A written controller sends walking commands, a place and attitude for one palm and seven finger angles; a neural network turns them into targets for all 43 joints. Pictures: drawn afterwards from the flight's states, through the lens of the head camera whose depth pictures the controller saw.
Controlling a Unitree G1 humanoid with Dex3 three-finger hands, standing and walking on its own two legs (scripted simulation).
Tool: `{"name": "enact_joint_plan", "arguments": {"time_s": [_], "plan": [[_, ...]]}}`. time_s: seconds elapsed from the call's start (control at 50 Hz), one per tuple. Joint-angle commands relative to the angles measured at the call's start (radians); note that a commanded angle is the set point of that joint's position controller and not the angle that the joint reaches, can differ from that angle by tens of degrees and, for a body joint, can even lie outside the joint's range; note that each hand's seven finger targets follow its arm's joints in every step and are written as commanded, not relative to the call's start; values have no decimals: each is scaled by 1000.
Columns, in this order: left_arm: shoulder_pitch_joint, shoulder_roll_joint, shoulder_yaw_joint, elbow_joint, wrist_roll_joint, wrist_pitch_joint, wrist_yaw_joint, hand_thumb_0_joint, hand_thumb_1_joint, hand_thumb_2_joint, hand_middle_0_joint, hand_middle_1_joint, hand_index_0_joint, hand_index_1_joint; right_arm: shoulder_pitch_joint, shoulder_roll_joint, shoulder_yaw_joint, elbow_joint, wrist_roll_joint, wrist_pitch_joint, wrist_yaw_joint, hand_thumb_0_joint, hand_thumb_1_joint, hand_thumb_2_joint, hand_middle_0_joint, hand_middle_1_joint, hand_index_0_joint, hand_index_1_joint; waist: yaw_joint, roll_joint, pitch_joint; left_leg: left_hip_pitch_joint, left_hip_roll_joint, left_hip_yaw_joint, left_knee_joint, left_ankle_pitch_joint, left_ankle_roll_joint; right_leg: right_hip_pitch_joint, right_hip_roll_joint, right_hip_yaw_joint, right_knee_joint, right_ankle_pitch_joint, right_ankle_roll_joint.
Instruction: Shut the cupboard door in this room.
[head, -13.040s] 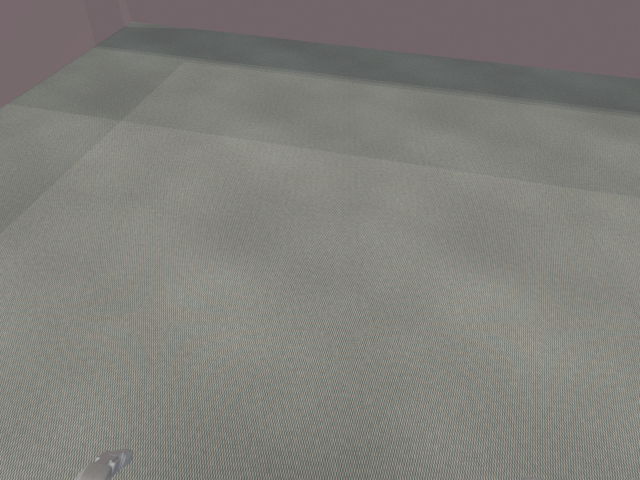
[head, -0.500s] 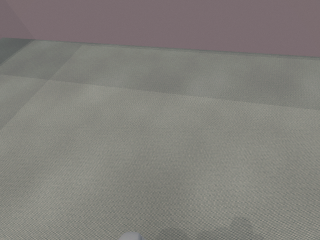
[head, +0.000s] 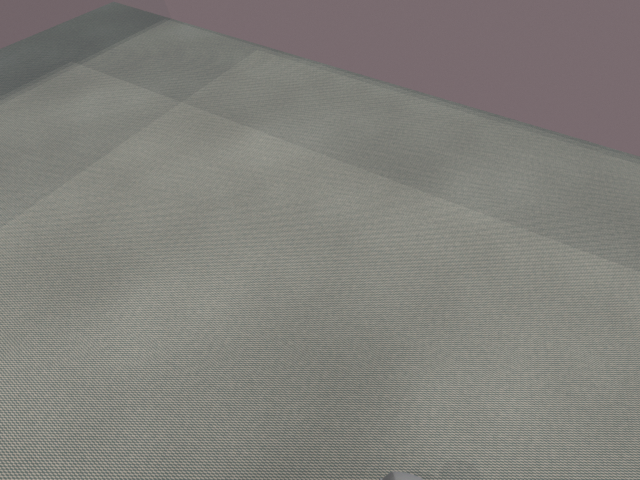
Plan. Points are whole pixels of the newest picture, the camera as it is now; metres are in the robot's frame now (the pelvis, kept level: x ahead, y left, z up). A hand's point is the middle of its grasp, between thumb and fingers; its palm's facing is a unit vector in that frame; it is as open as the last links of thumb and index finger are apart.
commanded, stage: turn or walk to find it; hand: left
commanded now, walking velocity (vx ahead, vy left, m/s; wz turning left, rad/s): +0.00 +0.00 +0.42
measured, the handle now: out of the picture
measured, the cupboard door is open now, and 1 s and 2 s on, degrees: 72 72 72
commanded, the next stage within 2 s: none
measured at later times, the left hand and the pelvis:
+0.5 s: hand out of the picture -0.02 +0.14 -0.15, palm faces +0.27 -0.92 -0.27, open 7.3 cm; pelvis -0.03 -0.06 +0.00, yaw +14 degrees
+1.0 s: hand out of the picture -0.09 +0.19 -0.16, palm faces +0.45 -0.86 -0.25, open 7.4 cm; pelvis -0.06 -0.03 +0.00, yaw +26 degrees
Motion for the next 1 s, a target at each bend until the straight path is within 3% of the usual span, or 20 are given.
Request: {"name": "enact_joint_plan", "arguments": {"time_s": [0.0, 0.08, 0.1, 0.12, 0.14, 0.18, 0.2, 0.24, 0.26, 0.48, 0.54, 0.6, 0.62, 0.64, 0.66, 0.68, 0.7, 0.72, 0.8, 0.98], "plan": [[-24, 55, 11, -92, -6, -31, 4, 0, 900, 900, -200, -300, -200, -300, 56, -223, -63, -49, -9, -5, -11, 0, -900, -900, 200, 300, 200, 300, -46, 182, -84, 59, 245, -227, -87, 509, 160, 18, 22, 1, -167, -19, -6], [87, 63, 19, -66, -7, -51, 5, 0, 900, 900, -200, -300, -200, -300, 13, -215, -70, -66, -4, 2, -6, 0, -900, -900, 200, 300, 200, 300, 10, 168, -115, -79, 186, -233, 6, 356, 104, 262, 47, -31, -488, 204, -16], [127, 103, 26, -59, 0, -63, 8, 0, 900, 900, -200, -300, -200, -300, 23, -181, -67, -70, 3, 2, -2, 0, -900, -900, 200, 300, 200, 300, 25, 60, -135, -168, 120, -194, 88, 191, 52, 385, -13, 21, -606, 282, -26], [147, 195, 46, -61, 18, -74, 18, 0, 900, 900, -200, -300, -200, -300, 48, -102, -54, -86, 10, 0, 4, 0, -900, -900, 200, 300, 200, 300, 30, -227, -151, -348, -19, -47, 307, -156, -22, 488, -269, 283, -676, 350, -107], [139, 234, 48, -78, 12, -69, 20, 0, 900, 900, -200, -300, -200, -300, 16, -123, -62, -107, 6, 11, 2, 0, -900, -900, 200, 300, 200, 300, 44, -288, -112, -352, -32, -48, 511, -359, -33, 345, -407, 378, -711, 435, -209], [13, 162, 46, -110, 6, -67, 25, 0, 900, 900, -200, -300, -200, -300, 40, -152, -75, -63, -4, 32, 8, 0, -900, -900, 200, 300, 200, 300, -3, -206, -30, -338, 13, -99, 718, -245, -22, 166, -328, 293, -776, 126, -227], [-25, 142, 35, -123, 5, -65, 21, 0, 900, 900, -200, -300, -200, -300, 57, -146, -76, -43, -7, 36, 15, 0, -900, -900, 200, 300, 200, 300, -23, -144, 2, -337, 21, -79, 768, -188, -28, 141, -281, 226, -767, 95, -201], [-61, 96, 23, -131, 4, -70, 20, 0, 900, 900, -200, -300, -200, -300, 123, -125, -73, -9, -9, 39, 23, 0, -900, -900, 200, 300, 200, 300, -57, -121, -12, -328, 29, -52, 788, -98, -44, 159, -217, 96, -740, 178, -166], [-49, 96, 21, -130, 4, -74, 21, 0, 900, 900, -200, -300, -200, -300, 137, -120, -69, -3, -9, 41, 24, 0, -900, -900, 200, 300, 200, 300, -52, -138, -26, -328, 31, -39, 789, -76, -54, 183, -209, 62, -736, 203, -161], [104, 141, 38, -56, 19, -68, 24, 0, 900, 900, -200, -300, -200, -300, 30, -95, -43, -20, 1, 32, 19, 0, -900, -900, 200, 300, 200, 300, 31, -147, -72, -261, 66, 50, 435, -209, -73, 332, -289, 19, -682, 383, -229], [94, 159, 47, -45, 21, -63, 23, 0, 900, 900, -200, -300, -200, -300, 36, -85, -37, -25, 9, 20, 16, 0, -900, -900, 200, 300, 200, 300, 28, -166, -91, -195, 70, 78, 314, -237, -57, 327, -312, 10, -646, 417, -242], [70, 162, 48, -38, 15, -55, 18, 0, 900, 900, -200, -300, -200, -300, 104, -85, -36, -10, 9, 9, 12, 0, -900, -900, 200, 300, 200, 300, -15, -155, -125, -59, 47, 121, 112, -102, -44, 273, -283, -59, -554, 411, -189], [59, 149, 47, -39, 7, -49, 16, 0, 900, 900, -200, -300, -200, -300, 141, -102, -39, 2, 7, 2, 13, 0, -900, -900, 200, 300, 200, 300, -43, -92, -137, 43, 56, 107, -10, 13, -33, 201, -259, -99, -480, 348, -144], [66, 107, 40, -52, -1, -42, 13, 0, 900, 900, -200, -300, -200, -300, 163, -159, -51, 1, 5, -7, 13, 0, -900, -900, 200, 300, 200, 300, -56, 88, -145, 139, 163, -64, -126, 43, 8, 62, -177, -140, -312, 209, -89], [31, 43, 21, -93, -4, -35, 7, 0, 900, 900, -200, -300, -200, -300, 182, -252, -71, -10, -4, -9, 5, 0, -900, -900, 200, 300, 200, 300, -79, 359, -88, 150, 384, -358, -204, 258, 115, -158, -44, -160, -110, -148, -16], [-31, 60, 17, -106, 5, -23, 8, 0, 900, 900, -200, -300, -200, -300, 189, -281, -75, 1, -7, 0, -1, 0, -900, -900, 200, 300, 200, 300, -96, 258, -71, 61, 444, -350, -213, 277, 184, -130, -41, -64, 11, -174, -30], [-45, 61, 21, -97, 8, -17, 6, 0, 900, 900, -200, -300, -200, -300, 148, -252, -65, -2, -9, -4, -9, 0, -900, -900, 200, 300, 200, 300, -78, 222, -50, 14, 388, -301, -223, 230, 178, -123, -50, -17, 55, -110, -34], [-43, 58, 27, -82, 9, -14, 3, 0, 900, 900, -200, -300, -200, -300, 93, -231, -60, -13, -9, -6, -16, 0, -900, -900, 200, 300, 200, 300, -56, 259, -32, 12, 334, -261, -207, 234, 159, -144, -43, -6, 93, -56, -27], [29, 66, 25, -43, 5, -23, -7, 0, 900, 900, -200, -300, -200, -300, 38, -198, -45, -33, -1, -19, -18, 0, -900, -900, 200, 300, 200, 300, -19, 153, -68, 70, 239, -144, -152, 391, 134, -121, -13, 2, 117, 57, -8], [-58, 38, 12, -94, -6, -35, 7, 0, 900, 900, -200, -300, -200, -300, 106, -204, -64, -23, -10, -9, -15, 0, -900, -900, 200, 300, 200, 300, -62, 177, -96, 95, 248, -254, -83, 546, 169, -4, 29, 7, -178, -30, -6]]}}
